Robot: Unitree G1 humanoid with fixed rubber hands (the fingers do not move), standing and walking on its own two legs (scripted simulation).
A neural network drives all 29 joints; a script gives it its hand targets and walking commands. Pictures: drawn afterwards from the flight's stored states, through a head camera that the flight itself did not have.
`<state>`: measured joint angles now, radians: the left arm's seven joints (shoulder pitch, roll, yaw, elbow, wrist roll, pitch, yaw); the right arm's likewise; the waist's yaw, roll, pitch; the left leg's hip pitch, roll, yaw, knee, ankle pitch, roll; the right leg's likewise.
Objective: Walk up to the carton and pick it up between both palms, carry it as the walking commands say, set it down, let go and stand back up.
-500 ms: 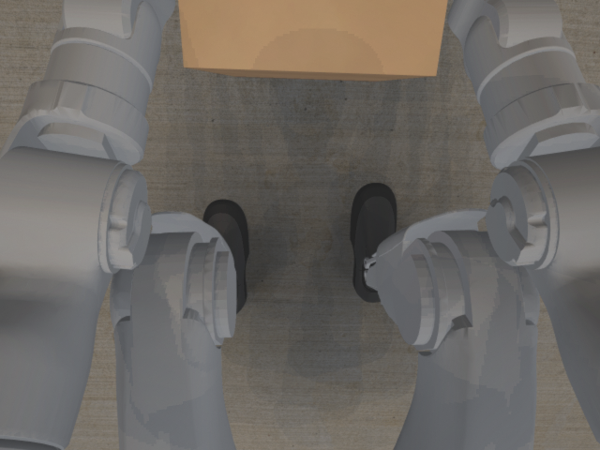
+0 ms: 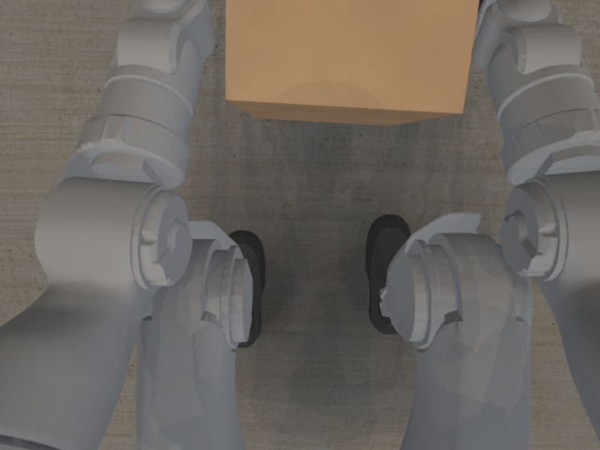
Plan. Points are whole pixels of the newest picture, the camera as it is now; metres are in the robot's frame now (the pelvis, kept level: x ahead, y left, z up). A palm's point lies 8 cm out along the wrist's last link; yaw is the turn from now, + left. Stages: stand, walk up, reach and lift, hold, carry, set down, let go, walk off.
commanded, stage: reach and lift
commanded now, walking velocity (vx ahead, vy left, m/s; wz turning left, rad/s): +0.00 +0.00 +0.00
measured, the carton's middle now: (337, 18) +0.53 -0.04 -0.22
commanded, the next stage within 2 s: none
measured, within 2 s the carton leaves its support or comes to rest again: neither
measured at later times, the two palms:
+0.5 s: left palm out of the picture +0.55 +0.10 -0.10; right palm out of the picture +0.53 -0.19 -0.14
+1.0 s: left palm out of the picture +0.55 +0.10 -0.05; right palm out of the picture +0.53 -0.19 -0.08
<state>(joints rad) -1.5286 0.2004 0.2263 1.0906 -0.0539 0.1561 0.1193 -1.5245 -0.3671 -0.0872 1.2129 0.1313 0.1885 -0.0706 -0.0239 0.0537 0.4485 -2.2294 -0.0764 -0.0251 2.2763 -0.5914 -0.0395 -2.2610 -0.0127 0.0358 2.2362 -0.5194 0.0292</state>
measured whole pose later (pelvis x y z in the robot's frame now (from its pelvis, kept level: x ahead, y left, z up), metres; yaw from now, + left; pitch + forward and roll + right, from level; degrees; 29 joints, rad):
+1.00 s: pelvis -0.01 -0.01 +0.07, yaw +0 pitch +28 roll +0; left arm -1.44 0.08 0.43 0.62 0.08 0.28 0.10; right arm -1.43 -0.23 -0.30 0.72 -0.06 0.35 -0.11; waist -0.03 0.06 0.55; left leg -1.99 -0.11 -0.07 2.06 -0.57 -0.08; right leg -2.02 0.07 0.05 2.03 -0.51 0.05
